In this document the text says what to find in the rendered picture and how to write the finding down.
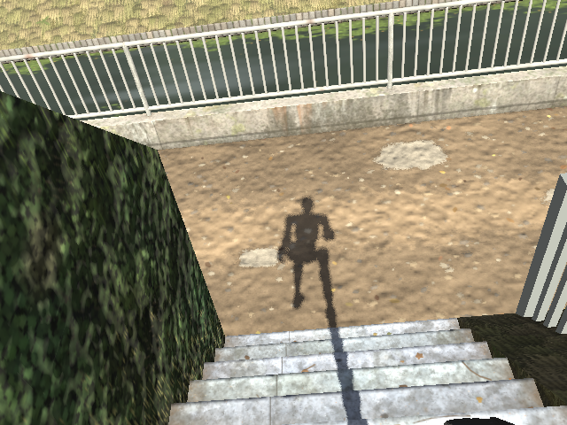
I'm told stairs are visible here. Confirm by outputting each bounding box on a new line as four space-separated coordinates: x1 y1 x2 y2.
168 318 567 425

